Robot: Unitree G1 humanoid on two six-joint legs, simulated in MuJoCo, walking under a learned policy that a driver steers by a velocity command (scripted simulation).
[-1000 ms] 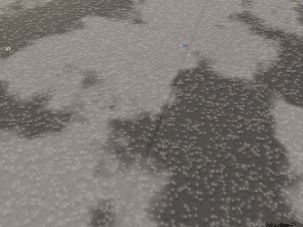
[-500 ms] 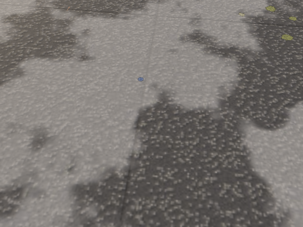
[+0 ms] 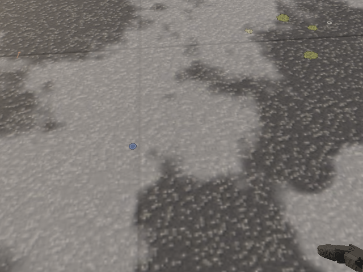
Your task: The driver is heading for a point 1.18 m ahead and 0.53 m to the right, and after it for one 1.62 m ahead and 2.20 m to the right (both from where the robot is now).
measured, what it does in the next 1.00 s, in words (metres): walks ahead, turning right: left foot, then right foot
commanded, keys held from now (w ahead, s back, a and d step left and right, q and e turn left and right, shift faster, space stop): w+e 0.92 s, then w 0.08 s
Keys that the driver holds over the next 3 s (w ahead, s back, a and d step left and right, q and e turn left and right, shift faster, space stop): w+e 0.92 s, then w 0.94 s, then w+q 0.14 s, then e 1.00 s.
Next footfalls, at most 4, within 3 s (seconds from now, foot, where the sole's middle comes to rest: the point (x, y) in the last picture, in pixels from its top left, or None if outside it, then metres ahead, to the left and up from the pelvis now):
0.02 left None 0.19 0.14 -0.77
0.54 right None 0.41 -0.18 -0.77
1.02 left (240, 202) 0.75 -0.13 -0.77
1.52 right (331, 197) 0.80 -0.49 -0.77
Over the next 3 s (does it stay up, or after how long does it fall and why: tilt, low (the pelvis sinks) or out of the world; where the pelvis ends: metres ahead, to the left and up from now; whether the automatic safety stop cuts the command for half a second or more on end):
stays up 1.14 -0.59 0.00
